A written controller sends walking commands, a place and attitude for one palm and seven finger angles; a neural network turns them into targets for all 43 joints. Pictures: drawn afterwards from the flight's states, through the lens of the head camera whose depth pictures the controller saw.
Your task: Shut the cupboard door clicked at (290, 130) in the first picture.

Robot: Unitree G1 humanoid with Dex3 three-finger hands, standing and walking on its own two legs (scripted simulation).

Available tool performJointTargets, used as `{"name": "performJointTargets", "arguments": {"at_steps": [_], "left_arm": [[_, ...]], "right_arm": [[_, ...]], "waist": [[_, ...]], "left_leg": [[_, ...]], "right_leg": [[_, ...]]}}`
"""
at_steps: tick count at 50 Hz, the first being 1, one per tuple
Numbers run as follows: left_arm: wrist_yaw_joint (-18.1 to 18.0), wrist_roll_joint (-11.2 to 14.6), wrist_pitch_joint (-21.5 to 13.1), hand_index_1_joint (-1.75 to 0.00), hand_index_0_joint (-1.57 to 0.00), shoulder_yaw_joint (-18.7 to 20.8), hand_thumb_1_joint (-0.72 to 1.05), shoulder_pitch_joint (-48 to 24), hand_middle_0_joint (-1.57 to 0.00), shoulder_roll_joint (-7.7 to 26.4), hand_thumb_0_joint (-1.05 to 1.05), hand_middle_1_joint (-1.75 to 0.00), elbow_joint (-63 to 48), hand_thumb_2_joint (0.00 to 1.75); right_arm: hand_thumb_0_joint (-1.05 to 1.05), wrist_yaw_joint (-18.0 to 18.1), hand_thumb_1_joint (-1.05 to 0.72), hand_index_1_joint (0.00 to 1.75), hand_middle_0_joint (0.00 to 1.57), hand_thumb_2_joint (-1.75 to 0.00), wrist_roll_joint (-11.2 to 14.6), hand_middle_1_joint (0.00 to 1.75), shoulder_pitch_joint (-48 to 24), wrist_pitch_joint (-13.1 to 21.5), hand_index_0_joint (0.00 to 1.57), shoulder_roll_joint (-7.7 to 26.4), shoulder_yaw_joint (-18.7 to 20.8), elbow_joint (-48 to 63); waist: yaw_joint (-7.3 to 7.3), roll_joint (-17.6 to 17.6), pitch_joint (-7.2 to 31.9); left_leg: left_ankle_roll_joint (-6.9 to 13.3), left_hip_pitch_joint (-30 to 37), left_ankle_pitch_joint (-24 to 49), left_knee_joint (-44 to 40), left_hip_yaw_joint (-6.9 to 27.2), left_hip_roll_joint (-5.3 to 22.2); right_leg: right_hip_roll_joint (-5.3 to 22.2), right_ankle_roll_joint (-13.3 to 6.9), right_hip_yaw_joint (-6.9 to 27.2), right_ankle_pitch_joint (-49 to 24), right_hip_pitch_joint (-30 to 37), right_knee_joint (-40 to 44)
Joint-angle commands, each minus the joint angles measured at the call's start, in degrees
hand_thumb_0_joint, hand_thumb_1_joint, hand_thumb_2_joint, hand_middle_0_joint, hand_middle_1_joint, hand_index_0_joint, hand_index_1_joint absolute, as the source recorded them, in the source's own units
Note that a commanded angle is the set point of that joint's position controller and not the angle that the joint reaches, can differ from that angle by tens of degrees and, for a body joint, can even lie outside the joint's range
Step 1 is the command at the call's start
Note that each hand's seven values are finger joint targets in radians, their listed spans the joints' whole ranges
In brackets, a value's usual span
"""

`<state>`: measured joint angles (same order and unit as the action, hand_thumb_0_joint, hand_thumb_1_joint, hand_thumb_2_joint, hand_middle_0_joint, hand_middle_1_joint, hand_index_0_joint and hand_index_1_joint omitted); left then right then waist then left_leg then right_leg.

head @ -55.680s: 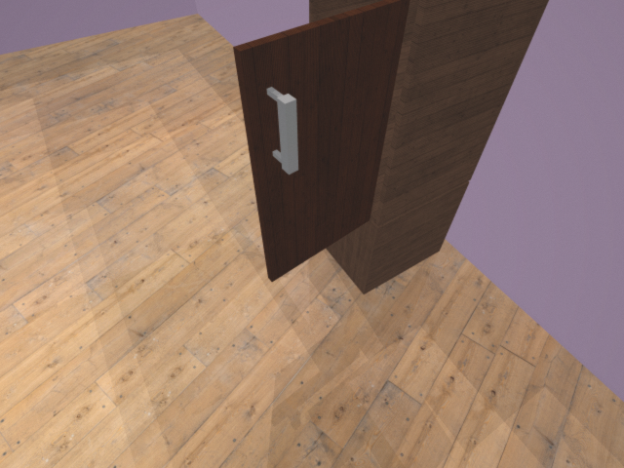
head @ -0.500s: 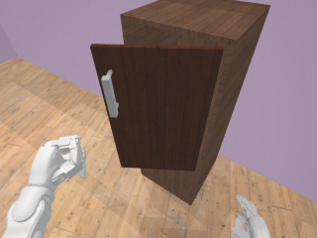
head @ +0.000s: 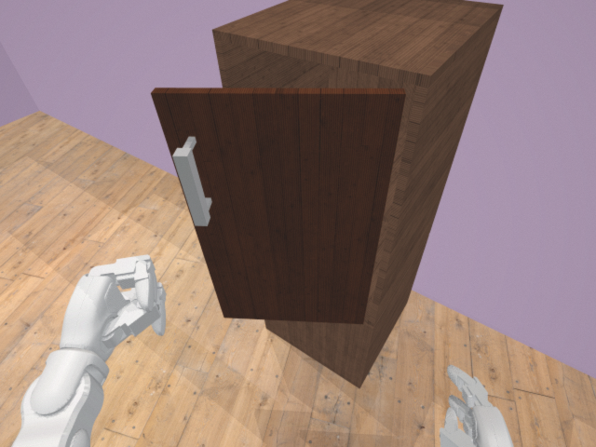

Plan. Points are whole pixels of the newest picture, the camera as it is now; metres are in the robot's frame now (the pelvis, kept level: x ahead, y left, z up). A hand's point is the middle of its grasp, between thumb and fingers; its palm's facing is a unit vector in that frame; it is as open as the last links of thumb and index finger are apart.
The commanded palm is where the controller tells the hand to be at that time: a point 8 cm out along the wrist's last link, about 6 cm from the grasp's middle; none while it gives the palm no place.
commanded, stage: bring the fist close to the handle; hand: left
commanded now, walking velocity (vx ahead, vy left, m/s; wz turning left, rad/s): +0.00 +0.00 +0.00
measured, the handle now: (196, 182) +0.47 +0.21 +0.13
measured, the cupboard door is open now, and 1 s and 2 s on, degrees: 31 31 22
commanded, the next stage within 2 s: push the door shut along its arc in 1.28 s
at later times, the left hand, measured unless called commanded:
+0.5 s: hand (177, 253) +0.32 +0.19 +0.12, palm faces +0.05 -1.00 -0.05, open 3.1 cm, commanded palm +0.30 +0.23 +0.13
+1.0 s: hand (206, 216) +0.39 +0.17 +0.13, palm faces +0.03 -1.00 -0.02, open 3.1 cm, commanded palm +0.35 +0.22 +0.13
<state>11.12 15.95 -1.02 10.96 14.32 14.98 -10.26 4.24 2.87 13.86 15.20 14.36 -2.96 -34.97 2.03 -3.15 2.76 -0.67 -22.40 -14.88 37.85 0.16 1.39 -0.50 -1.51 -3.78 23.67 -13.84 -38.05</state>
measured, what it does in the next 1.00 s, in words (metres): stands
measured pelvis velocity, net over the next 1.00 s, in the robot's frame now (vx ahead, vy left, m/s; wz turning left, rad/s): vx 0.01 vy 0.02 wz -0.04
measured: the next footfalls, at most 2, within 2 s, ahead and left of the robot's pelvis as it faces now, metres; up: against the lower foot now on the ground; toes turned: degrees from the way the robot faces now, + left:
none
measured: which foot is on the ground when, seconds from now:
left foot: down 0.00-1.00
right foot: down 0.00-1.00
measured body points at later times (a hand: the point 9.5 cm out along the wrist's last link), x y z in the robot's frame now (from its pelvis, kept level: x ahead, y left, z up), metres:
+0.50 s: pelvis +0.01 +0.01 +0.00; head +0.01 -0.01 +0.45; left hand +0.31 +0.25 +0.13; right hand +0.18 -0.23 -0.08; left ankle +0.06 +0.13 -0.72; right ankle -0.03 -0.10 -0.72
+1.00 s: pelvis +0.01 +0.02 +0.00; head +0.01 +0.01 +0.45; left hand +0.38 +0.22 +0.13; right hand +0.14 -0.23 -0.09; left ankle +0.06 +0.13 -0.72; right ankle -0.03 -0.10 -0.72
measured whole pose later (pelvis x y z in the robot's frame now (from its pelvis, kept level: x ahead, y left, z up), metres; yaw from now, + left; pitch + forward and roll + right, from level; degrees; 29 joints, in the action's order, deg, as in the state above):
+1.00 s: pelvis +0.01 +0.02 +0.00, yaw -2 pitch +2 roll +0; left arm 4.5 10.6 -1.1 10.6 -20.3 14.3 23.0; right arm 3.0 2.8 14.0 6.0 14.3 -2.0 -37.5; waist -1.1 -1.7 2.4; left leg 0.4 -23.8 -14.6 36.2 -2.4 1.4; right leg -0.2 -0.5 -1.2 22.4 -16.2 -36.4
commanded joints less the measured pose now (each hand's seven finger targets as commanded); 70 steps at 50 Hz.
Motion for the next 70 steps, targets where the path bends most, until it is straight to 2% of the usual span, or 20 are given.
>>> {"name": "performJointTargets", "arguments": {"at_steps": [1, 6, 10, 11, 14, 16, 21, 24, 26, 29, 31, 34, 36, 44, 46, 49, 53, 56, 59, 70], "left_arm": [[-0.42, 0.43, -3.99, -1.5, -1.3, 4.17, 0.9, -17.56, -1.3, 9.27, 0.0, -1.5, -8.7, 0.9], [-0.32, 0.13, -2.87, -1.5, -1.3, 6.82, 0.9, -24.33, -1.3, 12.49, 0.0, -1.5, -2.95, 0.9], [0.11, 0.57, -2.57, -1.5, -1.3, 5.17, 0.9, -24.41, -1.3, 8.99, 0.0, -1.5, -2.47, 0.9], [-0.03, 0.54, -2.45, -1.5, -1.3, 5.87, 0.9, -22.68, -1.3, 9.62, 0.0, -1.5, -1.1, 0.9], [-0.33, 0.32, -1.92, -1.5, -1.3, 6.11, 0.9, -22.76, -1.3, 9.38, 0.0, -1.5, -0.04, 0.9], [-0.97, -0.14, -1.46, -1.5, -1.3, 7.41, 0.9, -23.72, -1.3, 11.11, 0.0, -1.5, 2.04, 0.9], [-2.43, -1.51, -2.42, -1.5, -1.3, 5.88, 0.9, -34.89, -1.3, 11.53, 0.0, -1.5, 0.75, 0.9], [-2.74, -1.84, -3.47, -1.5, -1.3, 1.4, 0.9, -39.25, -1.3, 7.23, 0.0, -1.5, 1.19, 0.9], [-3.11, -2.11, -3.4, -1.5, -1.3, 0.97, 0.9, -39.86, -1.3, 7.22, 0.0, -1.5, 4.89, 0.9], [-3.51, -2.47, -2.26, -1.5, -1.3, 1.66, 0.9, -41.31, -1.3, 7.41, 0.0, -1.5, 8.77, 0.9], [-4.38, -3.16, -1.49, -1.5, -1.3, 4.45, 0.9, -41.37, -1.3, 10.79, 0.0, -1.5, 11.39, 0.9], [-5.27, -3.35, -1.35, -1.5, -1.3, 1.92, 0.9, -46.16, -1.3, 7.42, 0.0, -1.5, 11.35, 0.9], [-6.24, -3.89, -2.05, -1.5, -1.3, 4.02, 0.9, -47.86, -1.3, 10.37, 0.0, -1.5, 13.47, 0.9], [-6.69, -4.57, -3.77, -1.5, -1.3, 1.3, 0.9, -56.29, -1.3, 7.81, 0.0, -1.5, 19.98, 0.9], [-6.95, -4.79, -4.1, -1.5, -1.3, 4.2, 0.9, -53.89, -1.3, 10.86, 0.0, -1.5, 22.26, 0.9], [-6.57, -4.46, -4.89, -1.5, -1.3, 3.57, 0.9, -52.24, -1.3, 8.98, 0.0, -1.5, 20.33, 0.9], [-6.62, -4.26, -5.75, -1.5, -1.3, 3.23, 0.9, -52.64, -1.3, 8.88, 0.0, -1.5, 19.9, 0.9], [-6.69, -4.32, -6.11, -1.5, -1.3, 5.83, 0.9, -53.0, -1.3, 12.43, 0.0, -1.5, 20.76, 0.9], [-6.2, -4.32, -6.82, -1.5, -1.3, 2.53, 0.9, -54.82, -1.3, 8.96, 0.0, -1.5, 17.93, 0.9], [-5.43, -3.84, -6.19, -1.5, -1.3, 2.48, 0.9, -55.86, -1.3, 9.49, 0.0, -1.5, 21.37, 0.9]], "right_arm": [[0.0, 0.91, -0.9, 0.3, 0.2, -0.9, 0.06, 0.3, -6.58, 3.1, 0.2, 6.33, 2.33, 8.33], [0.0, 1.29, -0.9, 0.3, 0.2, -0.9, 0.11, 0.3, -7.03, 1.94, 0.2, 6.63, 2.35, 7.58], [0.0, 0.76, -0.9, 0.3, 0.2, -0.9, 0.16, 0.3, -7.39, 1.68, 0.2, 5.97, 2.39, 8.61], [0.0, 0.49, -0.9, 0.3, 0.2, -0.9, 0.11, 0.3, -7.05, 1.59, 0.2, 6.23, 2.51, 8.7], [0.0, 0.14, -0.9, 0.3, 0.2, -0.9, 0.22, 0.3, -6.82, 0.76, 0.2, 6.31, 2.73, 8.83], [0.0, 0.1, -0.9, 0.3, 0.2, -0.9, 0.15, 0.3, -6.58, -0.06, 0.2, 6.67, 2.84, 8.46], [0.0, 0.51, -0.9, 0.3, 0.2, -0.9, 0.03, 0.3, -6.8, -1.25, 0.2, 6.64, 2.85, 8.01], [0.0, 0.52, -0.9, 0.3, 0.2, -0.9, 0.04, 0.3, -6.9, -1.02, 0.2, 6.2, 2.69, 7.54], [0.0, 0.54, -0.9, 0.3, 0.2, -0.9, -0.06, 0.3, -6.03, -1.08, 0.2, 6.7, 2.98, 6.88], [0.0, 0.46, -0.9, 0.3, 0.2, -0.9, 0.0, 0.3, -6.18, -1.99, 0.2, 6.78, 3.0, 6.57], [0.0, 0.31, -0.9, 0.3, 0.2, -0.9, -0.11, 0.3, -5.9, -2.99, 0.2, 7.28, 3.11, 6.34], [0.0, -0.08, -0.9, 0.3, 0.2, -0.9, 0.01, 0.3, -6.51, -3.85, 0.2, 6.5, 2.82, 6.93], [0.0, -0.01, -0.9, 0.3, 0.2, -0.9, -0.27, 0.3, -5.87, -4.44, 0.2, 7.11, 2.99, 6.32], [0.0, -0.32, -0.9, 0.3, 0.2, -0.9, -0.05, 0.3, -4.82, -5.73, 0.2, 7.09, 3.26, 5.47], [0.0, -0.39, -0.9, 0.3, 0.2, -0.9, -0.26, 0.3, -4.22, -6.17, 0.2, 7.51, 3.51, 5.38], [0.0, -0.9, -0.9, 0.3, 0.2, -0.9, -0.13, 0.3, -4.32, -6.35, 0.2, 7.01, 3.77, 6.36], [0.0, -1.03, -0.9, 0.3, 0.2, -0.9, -0.02, 0.3, -4.33, -6.72, 0.2, 7.16, 3.88, 6.54], [0.0, -0.7, -0.9, 0.3, 0.2, -0.9, -0.14, 0.3, -4.03, -7.13, 0.2, 7.67, 3.86, 6.11], [0.0, -0.75, -0.9, 0.3, 0.2, -0.9, 0.0, 0.3, -4.69, -6.94, 0.2, 7.0, 3.74, 6.57], [0.0, -0.38, -0.9, 0.3, 0.2, -0.9, 0.26, 0.3, -4.86, -6.96, 0.2, 7.36, 3.58, 5.98]], "waist": [[-1.45, 3.7, 4.2], [-0.85, 3.57, 7.13], [0.14, 0.72, 11.2], [0.22, 3.64, 11.29], [0.37, 3.35, 9.92], [0.0, 6.09, 8.03], [-1.43, 1.41, 9.92], [-2.33, -1.55, 11.24], [-2.73, 3.18, 11.12], [-2.11, 2.78, 11.95], [-1.37, 3.61, 12.6], [-1.85, 0.97, 12.7], [-2.09, 3.9, 12.3], [-3.31, 1.83, 12.94], [-2.2, 3.48, 13.79], [-1.62, 1.44, 16.3], [-2.2, 3.37, 14.58], [-2.32, 4.66, 13.41], [-2.77, 0.07, 14.39], [-3.31, 2.65, 12.27]], "left_leg": [[2.84, 9.63, 3.64, -3.46, 0.38, -1.66], [2.83, 10.11, 5.59, -3.4, 0.21, -1.76], [2.58, 12.78, 10.44, -3.7, -0.22, -1.96], [2.71, 11.96, 10.86, -3.38, -0.15, -1.81], [2.6, 11.46, 11.19, -3.84, -0.47, -1.86], [2.75, 10.41, 10.24, -3.83, -0.53, -1.63], [2.73, 12.88, 9.82, -3.96, -0.51, -1.4], [2.45, 14.96, 9.76, -4.22, 0.11, -1.42], [2.7, 14.31, 9.2, -4.06, 0.44, -1.1], [2.57, 14.11, 9.56, -4.57, 0.21, -1.41], [2.57, 13.48, 10.44, -4.63, 0.14, -1.13], [2.27, 14.54, 10.66, -4.9, 0.08, -1.15], [2.49, 13.73, 10.65, -4.76, 0.14, -0.87], [2.29, 14.02, 9.23, -4.71, 0.12, -0.95], [2.47, 13.26, 9.78, -4.71, 0.14, -0.91], [2.35, 14.69, 12.67, -4.43, -0.51, -1.09], [2.6, 13.49, 10.89, -4.73, -0.77, -1.04], [2.83, 12.22, 9.46, -4.77, -0.89, -1.08], [2.65, 14.07, 9.66, -4.84, -0.86, -1.27], [2.69, 12.97, 6.95, -5.12, -0.39, -1.3]], "right_leg": [[0.29, 2.53, 3.24, -10.85, -9.2, 9.87], [0.77, 2.65, 4.22, -14.0, -7.21, 9.57], [0.34, 2.02, 2.35, -21.89, -4.93, 7.38], [0.59, 2.64, 2.72, -23.59, -4.41, 7.45], [0.27, 2.37, 2.1, -24.39, -4.91, 7.11], [0.31, 2.71, 2.49, -23.22, -5.55, 7.77], [-0.2, 1.81, 2.42, -19.43, -6.66, 7.88], [-0.54, 1.22, 1.65, -18.54, -7.69, 7.43], [-0.64, 1.53, 1.59, -18.01, -7.98, 7.81], [-0.47, 1.42, 1.66, -19.08, -7.25, 7.71], [-0.39, 1.32, 1.8, -19.59, -6.1, 7.68], [-0.54, 1.03, 1.37, -19.45, -6.82, 7.52], [-0.66, 1.16, 1.68, -19.28, -6.36, 7.84], [-0.78, 0.97, 1.82, -17.98, -8.19, 7.78], [-0.8, 0.89, 2.1, -18.41, -6.68, 7.95], [-0.83, 0.77, 1.93, -22.23, -5.38, 7.17], [-1.01, 1.16, 2.02, -21.1, -5.9, 7.63], [-0.91, 1.37, 2.62, -19.81, -5.48, 8.38], [-0.98, 1.01, 2.41, -19.8, -6.3, 7.97], [-0.93, 1.2, 2.54, -16.95, -7.72, 8.79]]}}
